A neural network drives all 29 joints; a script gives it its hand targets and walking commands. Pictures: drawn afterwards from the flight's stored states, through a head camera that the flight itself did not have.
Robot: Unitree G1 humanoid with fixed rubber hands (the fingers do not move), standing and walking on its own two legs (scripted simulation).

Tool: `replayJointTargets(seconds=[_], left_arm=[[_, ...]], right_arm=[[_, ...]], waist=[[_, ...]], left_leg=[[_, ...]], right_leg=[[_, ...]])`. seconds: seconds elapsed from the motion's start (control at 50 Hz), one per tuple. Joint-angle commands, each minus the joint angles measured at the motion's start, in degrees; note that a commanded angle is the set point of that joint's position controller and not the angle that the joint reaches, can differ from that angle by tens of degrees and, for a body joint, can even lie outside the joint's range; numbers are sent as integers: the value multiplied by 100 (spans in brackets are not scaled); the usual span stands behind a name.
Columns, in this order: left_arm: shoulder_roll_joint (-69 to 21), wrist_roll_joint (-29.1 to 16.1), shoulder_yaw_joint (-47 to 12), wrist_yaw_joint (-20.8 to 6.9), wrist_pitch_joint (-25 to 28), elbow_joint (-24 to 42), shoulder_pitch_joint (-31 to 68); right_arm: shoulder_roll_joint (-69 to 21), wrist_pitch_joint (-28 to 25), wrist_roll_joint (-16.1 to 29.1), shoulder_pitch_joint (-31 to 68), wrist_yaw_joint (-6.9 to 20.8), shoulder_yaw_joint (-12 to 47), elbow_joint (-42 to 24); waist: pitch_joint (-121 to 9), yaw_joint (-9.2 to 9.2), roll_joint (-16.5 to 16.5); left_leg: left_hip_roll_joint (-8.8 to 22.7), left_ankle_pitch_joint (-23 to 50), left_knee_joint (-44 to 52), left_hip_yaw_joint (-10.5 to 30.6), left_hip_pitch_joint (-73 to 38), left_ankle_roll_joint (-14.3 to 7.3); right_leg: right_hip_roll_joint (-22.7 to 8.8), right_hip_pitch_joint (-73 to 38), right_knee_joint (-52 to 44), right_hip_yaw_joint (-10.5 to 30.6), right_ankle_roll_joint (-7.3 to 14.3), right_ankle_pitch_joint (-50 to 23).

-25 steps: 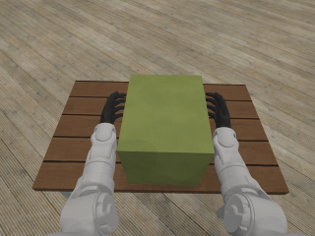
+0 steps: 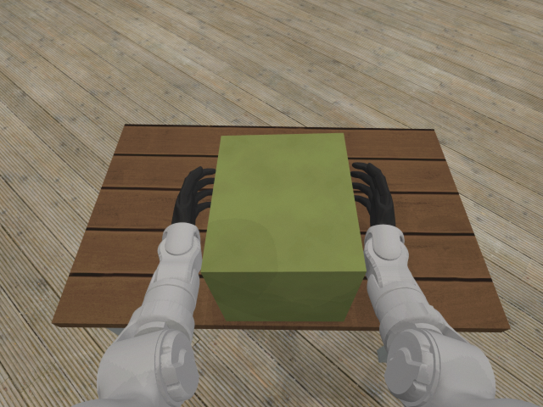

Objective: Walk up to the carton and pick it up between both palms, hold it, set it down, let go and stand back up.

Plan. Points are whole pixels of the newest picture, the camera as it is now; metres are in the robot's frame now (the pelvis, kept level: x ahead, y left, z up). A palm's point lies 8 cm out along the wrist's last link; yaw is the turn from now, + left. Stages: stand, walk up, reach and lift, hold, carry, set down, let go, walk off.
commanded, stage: set down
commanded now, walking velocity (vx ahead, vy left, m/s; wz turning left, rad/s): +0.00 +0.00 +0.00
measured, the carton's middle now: (283, 229) +0.40 +0.02 -0.04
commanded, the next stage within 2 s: none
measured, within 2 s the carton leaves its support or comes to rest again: rests again in 1.06 s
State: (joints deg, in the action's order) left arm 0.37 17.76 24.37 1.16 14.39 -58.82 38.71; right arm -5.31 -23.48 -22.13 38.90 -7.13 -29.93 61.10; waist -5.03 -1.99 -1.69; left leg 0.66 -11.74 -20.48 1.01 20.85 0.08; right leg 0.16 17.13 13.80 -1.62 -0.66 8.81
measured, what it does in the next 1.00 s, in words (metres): stands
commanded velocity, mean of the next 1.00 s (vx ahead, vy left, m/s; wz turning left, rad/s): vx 0.00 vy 0.00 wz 0.00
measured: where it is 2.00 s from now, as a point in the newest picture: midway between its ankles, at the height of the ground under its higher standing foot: outside the picture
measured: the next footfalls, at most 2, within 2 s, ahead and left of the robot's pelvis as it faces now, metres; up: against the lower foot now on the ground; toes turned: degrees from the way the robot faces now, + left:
none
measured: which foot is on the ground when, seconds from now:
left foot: down 0.00-1.00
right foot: down 0.00-1.00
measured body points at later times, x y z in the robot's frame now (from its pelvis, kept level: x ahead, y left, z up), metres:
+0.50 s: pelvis -0.01 +0.00 +0.00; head +0.07 +0.02 +0.44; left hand +0.39 +0.18 -0.01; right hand +0.40 -0.12 +0.02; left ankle -0.03 +0.11 -0.75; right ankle -0.04 -0.13 -0.75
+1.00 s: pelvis -0.02 +0.00 -0.01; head +0.08 +0.02 +0.43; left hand +0.38 +0.18 -0.01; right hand +0.39 -0.13 +0.01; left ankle -0.03 +0.11 -0.75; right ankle -0.04 -0.13 -0.75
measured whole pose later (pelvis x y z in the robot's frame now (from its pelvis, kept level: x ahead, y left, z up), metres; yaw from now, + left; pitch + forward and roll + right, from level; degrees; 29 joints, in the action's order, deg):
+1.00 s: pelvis -0.02 +0.00 -0.01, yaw +0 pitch +17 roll -1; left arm 0.0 24.4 32.0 1.6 22.4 -65.5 42.2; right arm -6.3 -28.9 -32.3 41.2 -5.5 -40.4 62.9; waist -5.9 -1.8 -2.0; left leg 0.6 -10.5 -22.8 0.6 29.3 -0.1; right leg 0.0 26.5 18.1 -1.5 -0.7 8.6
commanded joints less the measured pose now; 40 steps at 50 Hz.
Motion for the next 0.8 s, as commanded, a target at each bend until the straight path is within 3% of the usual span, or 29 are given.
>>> replayJointTargets(seconds=[0.0, 0.08, 0.16, 0.24, 0.42, 0.5, 0.62, 0.78], left_arm=[[-3098, 231, -1352, -625, 469, 78, 3314], [-3023, 243, -1205, -632, 628, 9, 3485], [-3032, 288, -1208, -559, 790, -50, 3631], [-2986, 371, -1054, -566, 855, -230, 3688], [-2883, 480, -867, -498, 1041, -393, 3742], [-2868, 612, -758, -480, 1014, -482, 3664], [-2846, 741, -591, -483, 1044, -568, 3484], [-2764, 916, -392, -429, 961, -592, 3295]], right_arm=[[-3457, -305, -587, 2619, 728, 1632, 327], [-3596, -361, -690, 2661, 713, 1619, 334], [-3614, -435, -760, 2693, 740, 1459, 463], [-3577, -466, -909, 2751, 744, 1286, 528], [-3547, -537, -1090, 2782, 800, 1046, 650], [-3483, -514, -1192, 2707, 822, 807, 716], [-3508, -571, -1343, 2629, 831, 684, 756], [-3415, -539, -1510, 2543, 875, 454, 756]], waist=[[-2912, 10, 331], [-3141, -31, 162], [-3253, 9, 355], [-3228, 23, 310], [-3386, -54, 320], [-3166, 1, 416], [-3095, 19, 269], [-2923, -36, 268]], left_leg=[[-26, 3795, -279, -679, -886, 390], [-42, 3456, -212, -696, -529, 319], [-5, 3578, -301, -661, -648, 393], [-6, 3172, -239, -672, -419, 356], [6, 3094, -340, -699, -351, 344], [21, 2880, -293, -693, -374, 379], [16, 2667, -230, -701, -141, 314], [49, 2520, -251, -713, -201, 255]], right_leg=[[76, -2082, 623, -306, 20, -3119], [15, -2241, 724, -268, -33, -3216], [29, -1962, 749, -293, 21, -3094], [1, -1938, 765, -281, 1, -2866], [8, -1556, 751, -310, 53, -2415], [13, -1415, 716, -342, 43, -2166], [-2, -1458, 734, -327, 21, -2093], [17, -1054, 661, -369, 51, -1633]])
